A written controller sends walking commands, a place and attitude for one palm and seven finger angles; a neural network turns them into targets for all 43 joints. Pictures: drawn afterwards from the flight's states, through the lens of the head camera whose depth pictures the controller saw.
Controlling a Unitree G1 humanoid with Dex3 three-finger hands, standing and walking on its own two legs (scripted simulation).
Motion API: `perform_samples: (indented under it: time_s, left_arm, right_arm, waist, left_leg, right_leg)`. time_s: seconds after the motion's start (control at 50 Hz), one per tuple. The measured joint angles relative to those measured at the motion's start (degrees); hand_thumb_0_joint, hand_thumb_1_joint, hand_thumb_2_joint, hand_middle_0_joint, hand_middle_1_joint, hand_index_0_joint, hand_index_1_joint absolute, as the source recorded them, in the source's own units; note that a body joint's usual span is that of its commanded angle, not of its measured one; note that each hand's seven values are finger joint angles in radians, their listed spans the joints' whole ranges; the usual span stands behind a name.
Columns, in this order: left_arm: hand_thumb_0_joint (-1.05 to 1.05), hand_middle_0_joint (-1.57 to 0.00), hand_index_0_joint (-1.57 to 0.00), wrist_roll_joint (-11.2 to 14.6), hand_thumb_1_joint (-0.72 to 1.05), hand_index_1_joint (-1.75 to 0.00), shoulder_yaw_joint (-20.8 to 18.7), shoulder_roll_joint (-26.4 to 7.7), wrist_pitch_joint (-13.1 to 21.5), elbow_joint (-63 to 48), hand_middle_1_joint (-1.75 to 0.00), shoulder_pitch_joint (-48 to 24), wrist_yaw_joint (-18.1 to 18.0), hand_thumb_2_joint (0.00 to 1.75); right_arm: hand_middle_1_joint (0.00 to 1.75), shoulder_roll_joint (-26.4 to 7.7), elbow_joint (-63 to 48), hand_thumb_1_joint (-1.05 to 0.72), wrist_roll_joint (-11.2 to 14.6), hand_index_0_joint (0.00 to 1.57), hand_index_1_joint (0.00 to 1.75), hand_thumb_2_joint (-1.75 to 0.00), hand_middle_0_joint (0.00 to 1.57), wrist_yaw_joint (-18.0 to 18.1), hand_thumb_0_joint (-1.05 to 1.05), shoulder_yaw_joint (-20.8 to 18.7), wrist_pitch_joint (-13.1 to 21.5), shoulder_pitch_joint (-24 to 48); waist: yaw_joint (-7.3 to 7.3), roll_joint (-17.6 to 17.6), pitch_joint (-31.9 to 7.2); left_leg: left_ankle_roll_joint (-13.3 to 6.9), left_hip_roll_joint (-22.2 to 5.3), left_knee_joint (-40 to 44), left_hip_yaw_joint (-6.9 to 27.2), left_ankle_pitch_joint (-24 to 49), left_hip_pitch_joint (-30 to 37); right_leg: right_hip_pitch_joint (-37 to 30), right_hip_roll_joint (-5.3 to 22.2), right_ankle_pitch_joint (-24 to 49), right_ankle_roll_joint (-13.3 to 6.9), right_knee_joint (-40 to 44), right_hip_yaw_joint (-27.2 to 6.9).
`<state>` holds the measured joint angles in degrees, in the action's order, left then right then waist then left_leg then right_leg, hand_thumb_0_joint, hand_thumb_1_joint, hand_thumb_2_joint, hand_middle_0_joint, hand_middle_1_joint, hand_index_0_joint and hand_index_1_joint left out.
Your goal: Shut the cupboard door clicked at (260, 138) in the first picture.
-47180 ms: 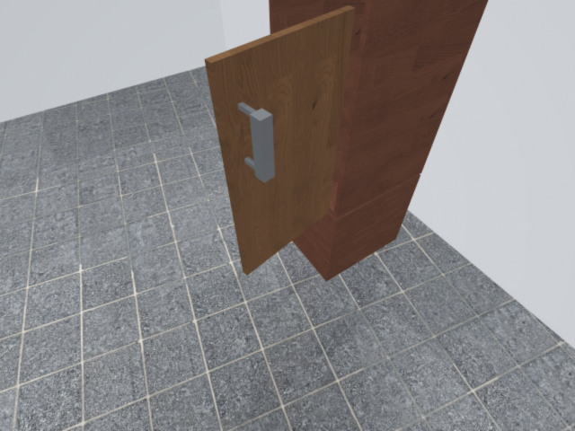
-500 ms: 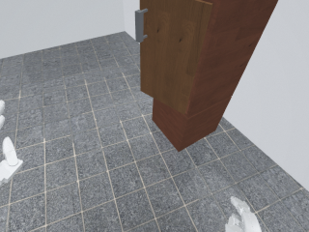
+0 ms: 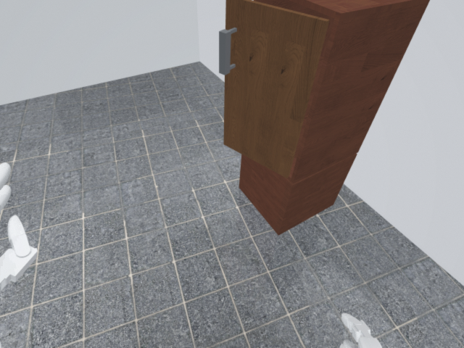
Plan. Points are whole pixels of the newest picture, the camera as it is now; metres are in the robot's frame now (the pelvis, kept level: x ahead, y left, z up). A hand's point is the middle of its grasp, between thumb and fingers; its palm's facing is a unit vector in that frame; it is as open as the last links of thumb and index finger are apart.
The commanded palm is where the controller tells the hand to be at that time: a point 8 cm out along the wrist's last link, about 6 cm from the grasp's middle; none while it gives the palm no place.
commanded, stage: stop stepping back and stand still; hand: left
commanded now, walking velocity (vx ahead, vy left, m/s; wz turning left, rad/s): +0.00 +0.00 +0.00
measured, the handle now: (229, 51) +0.98 +0.06 +0.10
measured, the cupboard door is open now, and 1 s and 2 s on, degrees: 20 20 20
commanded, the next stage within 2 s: let the arm hang, fingers relaxed in 0.18 s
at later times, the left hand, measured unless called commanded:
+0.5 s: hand out of the picture +0.12 +0.21 -0.12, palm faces -0.04 -0.95 -0.31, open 7.4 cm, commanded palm none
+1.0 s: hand out of the picture -0.04 +0.20 -0.17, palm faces +0.01 -0.97 -0.25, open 7.3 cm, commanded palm none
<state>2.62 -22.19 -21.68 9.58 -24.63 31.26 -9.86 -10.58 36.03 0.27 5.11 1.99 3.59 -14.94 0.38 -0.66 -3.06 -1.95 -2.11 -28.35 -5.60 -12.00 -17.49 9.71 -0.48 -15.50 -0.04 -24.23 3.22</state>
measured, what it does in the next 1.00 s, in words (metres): stands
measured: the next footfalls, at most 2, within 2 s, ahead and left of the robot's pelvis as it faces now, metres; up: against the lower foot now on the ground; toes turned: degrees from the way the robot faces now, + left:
none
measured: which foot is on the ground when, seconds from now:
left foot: down 0.00-1.00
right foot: down 0.00-1.00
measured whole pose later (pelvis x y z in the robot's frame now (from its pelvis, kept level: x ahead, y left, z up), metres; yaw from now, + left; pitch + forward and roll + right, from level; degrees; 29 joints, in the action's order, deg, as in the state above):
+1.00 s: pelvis -0.01 +0.00 +0.00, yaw +0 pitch -2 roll -1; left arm -0.6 -0.4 -11.6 -0.7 66.1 18.6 -1.5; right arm -10.6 64.6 -0.8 1.5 -0.3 -1.1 -16.5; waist 0.7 -1.7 1.4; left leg -2.5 -0.8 -24.2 -6.4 -9.1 -13.7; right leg 7.7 0.7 -14.2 0.1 -23.5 2.6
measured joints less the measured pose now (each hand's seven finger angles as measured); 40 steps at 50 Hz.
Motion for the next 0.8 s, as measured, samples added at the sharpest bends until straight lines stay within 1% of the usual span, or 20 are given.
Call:
perform_samples:
  time_s: [0.2,0.28,0.3,0.32,0.36,0.38,0.42,0.44,0.48,0.52,0.56,0.58,0.64,0.72,0.8]
  left_arm:
    - [0.02,-0.21,-0.22,-0.2,0.89,-0.30,0.1,-0.3,0.1,0.2,-0.30,-0.2,0.1,0.90]
    - [0.02,-0.21,-0.22,-0.2,0.89,-0.30,0.0,-0.5,0.3,0.2,-0.30,0.2,0.2,0.90]
    - [0.02,-0.21,-0.21,-0.9,0.89,-0.30,1.2,-0.9,1.1,3.0,-0.30,-1.2,1.0,0.90]
    - [0.01,-0.21,-0.21,-1.5,0.90,-0.30,3.5,-1.2,0.3,7.8,-0.30,-3.9,2.6,0.90]
    - [0.01,-0.20,-0.21,-2.4,0.90,-0.30,9.2,-0.6,-4.0,20.7,-0.30,-9.5,5.6,0.90]
    - [0.01,-0.20,-0.21,-2.7,0.90,-0.30,11.8,0.2,-6.2,27.7,-0.30,-11.8,6.7,0.90]
    - [0.01,-0.20,-0.20,-3.2,0.91,-0.30,16.4,2.1,-9.8,41.0,-0.30,-14.9,8.3,0.90]
    - [0.01,-0.20,-0.20,-3.3,0.91,-0.30,18.3,3.2,-11.0,46.9,-0.30,-15.6,8.8,0.90]
    - [0.01,-0.20,-0.20,-3.5,0.91,-0.30,21.4,5.7,-12.5,56.8,-0.30,-16.2,9.5,0.90]
    - [0.01,-0.20,-0.20,-3.5,0.91,-0.30,23.5,8.3,-13.2,64.7,-0.30,-15.8,9.7,0.90]
    - [0.01,-0.20,-0.20,-3.5,0.91,-0.30,24.8,10.8,-13.2,71.1,-0.30,-15.0,9.8,0.90]
    - [0.01,-0.21,-0.21,-3.2,0.94,-0.30,23.7,11.3,-12.9,73.5,-0.30,-14.7,8.8,0.90]
    - [0.00,-0.21,-0.21,-3.2,0.99,-0.30,22.6,10.3,-12.1,79.2,-0.30,-13.7,8.7,0.90]
    - [0.00,-0.21,-0.21,-3.1,0.98,-0.30,22.3,9.6,-11.3,84.8,-0.30,-12.0,9.0,0.90]
    - [0.00,-0.21,-0.21,-3.1,0.95,-0.30,22.1,9.4,-10.9,88.7,-0.30,-11.0,8.9,0.90]
  right_arm:
    - [0.30,-0.2,0.0,-0.90,-0.1,0.20,0.30,-0.89,0.20,0.1,0.02,-0.3,0.8,0.5]
    - [0.30,-0.6,-0.4,-0.90,0.0,0.20,0.30,-0.89,0.20,0.1,0.02,-0.5,0.9,0.9]
    - [0.30,-1.3,0.7,-0.90,0.1,0.20,0.30,-0.89,0.20,-1.0,0.02,-0.8,2.3,1.2]
    - [0.30,-2.7,2.1,-0.90,0.2,0.20,0.30,-0.89,0.20,-2.4,0.01,-1.0,2.7,1.9]
    - [0.30,-5.4,5.2,-0.90,-0.1,0.20,0.30,-0.89,0.20,-4.3,0.01,-1.3,1.4,4.0]
    - [0.30,-6.6,6.6,-0.90,-0.3,0.20,0.30,-0.89,0.20,-4.8,0.01,-1.3,0.3,5.0]
    - [0.30,-7.8,8.7,-0.90,-0.7,0.20,0.30,-0.89,0.20,-5.3,0.01,-1.2,-1.4,6.8]
    - [0.30,-7.9,9.4,-0.91,-0.9,0.20,0.30,-0.89,0.20,-5.4,0.01,-1.2,-2.1,7.2]
    - [0.30,-7.7,10.7,-0.91,-1.2,0.20,0.30,-0.89,0.20,-5.5,0.01,-1.2,-3.1,7.1]
    - [0.30,-6.9,12.3,-0.91,-1.5,0.20,0.30,-0.89,0.20,-5.5,0.01,-1.2,-3.8,6.1]
    - [0.30,-6.0,14.5,-0.91,-1.6,0.20,0.30,-0.89,0.20,-5.4,0.01,-1.1,-4.4,4.5]
    - [0.30,-5.3,15.8,-0.91,-1.7,0.20,0.30,-0.89,0.20,-5.2,0.01,-1.1,-4.6,3.4]
    - [0.30,-3.5,20.1,-0.91,-1.7,0.20,0.30,-0.89,0.20,-4.8,0.01,-1.1,-5.2,0.5]
    - [0.30,-2.0,24.7,-0.91,-1.4,0.20,0.30,-0.89,0.20,-4.2,0.01,-1.5,-5.5,-2.2]
    - [0.30,-1.2,27.2,-0.91,-1.1,0.20,0.30,-0.89,0.20,-3.8,0.01,-1.9,-5.4,-3.3]
  waist:
    - [0.60,0.0,0.0]
    - [0.59,-0.1,-0.1]
    - [0.36,-0.6,-0.2]
    - [-0.21,-1.5,-0.2]
    - [-1.08,-3.3,-0.3]
    - [-1.07,-4.1,-0.2]
    - [-0.42,-4.7,0.3]
    - [0.04,-4.5,0.8]
    - [1.01,-3.3,1.8]
    - [1.64,-1.6,2.9]
    - [1.80,0.1,3.8]
    - [1.66,0.9,4.2]
    - [0.80,2.3,5.1]
    - [0.15,1.9,5.7]
    - [0.08,0.7,5.9]
  left_leg:
    - [-0.4,0.6,1.5,0.0,1.2,0.5]
    - [-0.4,0.6,1.6,0.0,1.3,0.5]
    - [-0.4,0.6,0.9,0.3,1.1,-0.3]
    - [-0.5,0.7,-0.3,0.5,0.8,-1.2]
    - [-0.8,0.9,-2.2,0.4,0.2,-2.5]
    - [-1.0,1.1,-3.0,0.2,-0.1,-2.9]
    - [-1.3,1.3,-3.8,-0.2,-0.4,-3.1]
    - [-1.3,1.4,-3.9,-0.5,-0.5,-3.1]
    - [-1.2,1.5,-3.6,-1.0,-0.3,-2.6]
    - [-1.0,1.5,-2.8,-1.1,0.0,-1.9]
    - [-0.7,1.3,-1.9,-1.0,0.4,-1.2]
    - [-0.6,1.2,-1.5,-0.7,0.7,-1.1]
    - [-0.2,0.8,-0.2,0.0,1.4,-0.3]
    - [0.0,0.6,1.2,0.4,1.9,0.7]
    - [-0.1,0.6,2.3,0.2,2.2,1.9]
  right_leg:
    - [-0.2,0.6,0.8,0.4,0.7,0.1]
    - [-0.2,0.5,0.9,0.3,1.0,0.1]
    - [0.3,0.5,0.8,0.3,0.4,0.4]
    - [1.1,0.7,0.4,0.4,-0.8,0.6]
    - [2.7,1.1,-0.7,0.6,-3.4,0.5]
    - [3.4,1.3,-1.2,0.7,-4.7,0.4]
    - [4.3,1.7,-2.0,0.8,-6.6,0.0]
    - [4.5,1.8,-2.3,0.9,-7.2,-0.3]
    - [4.6,2.0,-2.5,0.8,-7.9,-0.8]
    - [4.3,1.9,-2.5,0.6,-7.7,-0.9]
    - [3.6,1.7,-2.1,0.4,-6.8,-0.8]
    - [3.2,1.5,-1.8,0.3,-6.1,-0.5]
    - [1.8,0.9,-0.8,-0.2,-3.7,0.2]
    - [0.0,0.5,0.4,-0.4,-1.0,0.6]
    - [-1.2,0.5,1.1,-0.3,0.5,0.4]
